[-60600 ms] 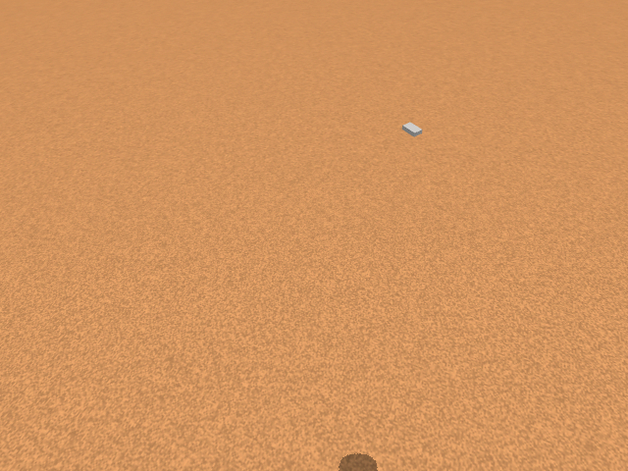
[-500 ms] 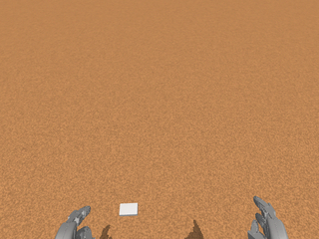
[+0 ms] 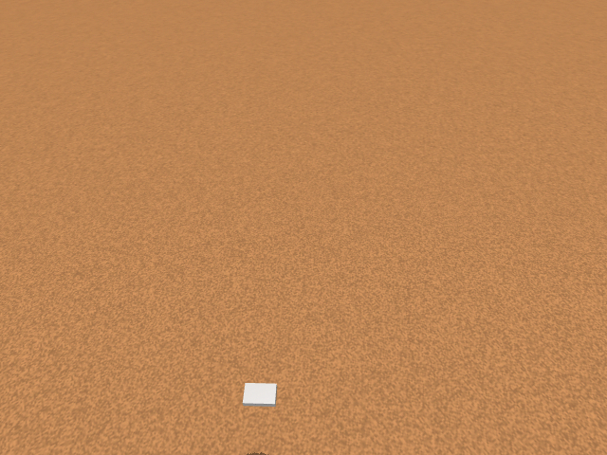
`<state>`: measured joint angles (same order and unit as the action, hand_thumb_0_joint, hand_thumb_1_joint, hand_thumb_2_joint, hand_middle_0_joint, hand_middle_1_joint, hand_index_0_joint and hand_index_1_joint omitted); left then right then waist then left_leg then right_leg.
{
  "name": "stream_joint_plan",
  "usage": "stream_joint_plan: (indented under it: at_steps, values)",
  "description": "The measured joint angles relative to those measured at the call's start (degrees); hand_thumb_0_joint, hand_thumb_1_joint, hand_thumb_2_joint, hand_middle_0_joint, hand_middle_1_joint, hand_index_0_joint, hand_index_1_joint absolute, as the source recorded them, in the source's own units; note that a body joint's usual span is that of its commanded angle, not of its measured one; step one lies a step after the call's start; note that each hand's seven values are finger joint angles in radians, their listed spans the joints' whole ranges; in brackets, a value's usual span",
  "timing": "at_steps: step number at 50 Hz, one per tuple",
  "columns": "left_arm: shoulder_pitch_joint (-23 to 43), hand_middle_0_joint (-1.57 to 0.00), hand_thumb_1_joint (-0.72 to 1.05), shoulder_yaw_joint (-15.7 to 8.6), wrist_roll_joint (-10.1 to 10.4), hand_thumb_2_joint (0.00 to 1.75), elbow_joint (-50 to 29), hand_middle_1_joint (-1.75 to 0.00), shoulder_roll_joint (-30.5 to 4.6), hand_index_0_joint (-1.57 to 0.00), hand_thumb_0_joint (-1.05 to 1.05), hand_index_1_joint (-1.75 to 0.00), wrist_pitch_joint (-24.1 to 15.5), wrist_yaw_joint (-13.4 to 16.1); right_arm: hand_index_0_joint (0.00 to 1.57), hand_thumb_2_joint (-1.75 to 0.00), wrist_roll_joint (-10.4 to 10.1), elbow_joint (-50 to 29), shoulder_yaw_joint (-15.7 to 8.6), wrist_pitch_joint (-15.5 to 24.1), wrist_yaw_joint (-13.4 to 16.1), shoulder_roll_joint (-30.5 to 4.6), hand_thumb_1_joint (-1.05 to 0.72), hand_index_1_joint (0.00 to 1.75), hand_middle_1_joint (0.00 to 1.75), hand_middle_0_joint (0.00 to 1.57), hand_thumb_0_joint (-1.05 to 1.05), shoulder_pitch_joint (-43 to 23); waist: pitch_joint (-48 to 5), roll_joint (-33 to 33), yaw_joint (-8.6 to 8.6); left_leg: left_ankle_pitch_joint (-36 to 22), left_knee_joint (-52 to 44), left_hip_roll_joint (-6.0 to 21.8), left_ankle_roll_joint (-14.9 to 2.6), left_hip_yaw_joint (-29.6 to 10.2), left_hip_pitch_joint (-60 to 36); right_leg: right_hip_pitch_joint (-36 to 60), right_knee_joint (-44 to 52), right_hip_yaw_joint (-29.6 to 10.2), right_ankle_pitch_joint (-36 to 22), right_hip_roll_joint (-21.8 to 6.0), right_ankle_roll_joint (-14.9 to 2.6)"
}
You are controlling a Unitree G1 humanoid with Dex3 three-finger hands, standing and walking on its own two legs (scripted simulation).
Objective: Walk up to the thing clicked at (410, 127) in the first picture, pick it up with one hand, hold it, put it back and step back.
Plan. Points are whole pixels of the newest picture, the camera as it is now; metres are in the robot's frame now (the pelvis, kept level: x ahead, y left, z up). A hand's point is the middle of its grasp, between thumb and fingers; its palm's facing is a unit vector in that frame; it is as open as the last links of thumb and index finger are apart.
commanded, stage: stand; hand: left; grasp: from above
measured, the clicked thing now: (260, 394) +0.45 +0.19 -0.75
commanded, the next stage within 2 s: none
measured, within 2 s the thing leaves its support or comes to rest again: neither
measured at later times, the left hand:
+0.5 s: hand out of the picture +0.03 +0.24 -0.15, palm faces +0.02 -0.94 -0.34, open 7.3 cm
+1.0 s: hand out of the picture +0.07 +0.21 -0.15, palm faces +0.01 -0.95 -0.31, open 7.3 cm
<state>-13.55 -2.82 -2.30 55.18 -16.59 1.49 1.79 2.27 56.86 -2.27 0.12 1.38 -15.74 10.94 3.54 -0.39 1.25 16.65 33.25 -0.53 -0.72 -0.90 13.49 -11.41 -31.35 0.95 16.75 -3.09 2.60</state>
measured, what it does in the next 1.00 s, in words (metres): stands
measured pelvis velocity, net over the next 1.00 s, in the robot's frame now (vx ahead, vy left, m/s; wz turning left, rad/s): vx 0.01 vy -0.02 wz -0.01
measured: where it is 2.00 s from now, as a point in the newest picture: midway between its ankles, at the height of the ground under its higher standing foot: outside the picture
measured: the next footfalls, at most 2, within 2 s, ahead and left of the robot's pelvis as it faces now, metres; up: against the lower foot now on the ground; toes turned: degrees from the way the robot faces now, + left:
none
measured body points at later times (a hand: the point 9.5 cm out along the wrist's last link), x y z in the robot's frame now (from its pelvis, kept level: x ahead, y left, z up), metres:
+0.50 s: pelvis -0.01 -0.01 +0.01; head -0.01 -0.01 +0.46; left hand +0.02 +0.28 -0.13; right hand +0.05 -0.29 -0.13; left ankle +0.02 +0.11 -0.73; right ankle +0.00 -0.15 -0.73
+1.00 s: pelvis +0.01 -0.02 +0.02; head +0.01 -0.03 +0.47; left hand +0.07 +0.26 -0.12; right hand +0.07 -0.30 -0.13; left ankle +0.02 +0.11 -0.73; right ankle +0.00 -0.15 -0.73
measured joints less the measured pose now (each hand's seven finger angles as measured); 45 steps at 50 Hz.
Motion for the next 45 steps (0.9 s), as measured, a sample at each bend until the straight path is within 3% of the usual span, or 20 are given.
stream_joint_plan:
  at_steps: [15, 45]
  values:
    - [2.1, -0.21, 0.91, 0.6, 0.1, 0.90, 8.3, -0.30, 0.0, -0.21, 0.00, -0.30, -0.8, -0.2, 0.21, -0.90, -0.7, 5.7, 0.1, -0.5, -0.2, 0.0, -0.90, 0.30, 0.30, 0.20, 0.00, -1.6, 0.3, 0.5, -0.24, -5.5, -9.7, -0.6, -0.07, 0.2, -6.2, 5.5, 8.4, 0.0, -4.9, -0.6, 0.23]
    - [5.9, -0.21, 0.91, 1.0, 1.0, 0.90, 10.5, -0.30, 0.4, -0.21, 0.00, -0.30, -1.4, -0.9, 0.21, -0.90, -1.3, 8.2, 1.6, -0.3, -0.3, -1.4, -0.90, 0.30, 0.30, 0.20, 0.00, -3.1, 0.6, 1.2, -1.18, -6.3, -13.4, 1.4, 1.74, -0.2, -7.9, 6.9, 11.6, 0.4, -5.4, 1.4, -1.46]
